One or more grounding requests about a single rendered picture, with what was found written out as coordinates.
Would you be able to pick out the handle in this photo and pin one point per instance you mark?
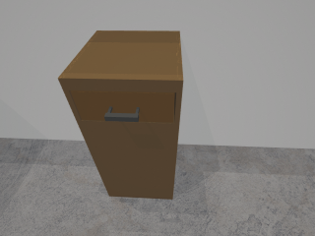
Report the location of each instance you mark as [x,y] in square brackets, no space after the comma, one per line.
[121,117]

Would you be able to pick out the cabinet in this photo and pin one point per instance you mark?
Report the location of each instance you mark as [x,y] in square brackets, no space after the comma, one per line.
[133,159]

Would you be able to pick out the drawer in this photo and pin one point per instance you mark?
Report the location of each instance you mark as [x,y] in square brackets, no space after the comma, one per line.
[154,106]

